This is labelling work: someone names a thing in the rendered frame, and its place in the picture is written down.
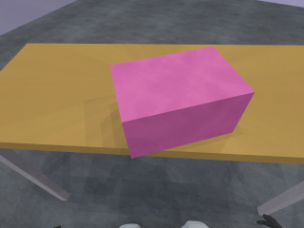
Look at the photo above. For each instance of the carton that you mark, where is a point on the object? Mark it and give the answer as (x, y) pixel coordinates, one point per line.
(176, 99)

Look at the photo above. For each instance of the table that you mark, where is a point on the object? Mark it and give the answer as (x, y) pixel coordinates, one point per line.
(61, 97)

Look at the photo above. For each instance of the robot right hand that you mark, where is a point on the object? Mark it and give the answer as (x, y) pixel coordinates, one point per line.
(270, 222)

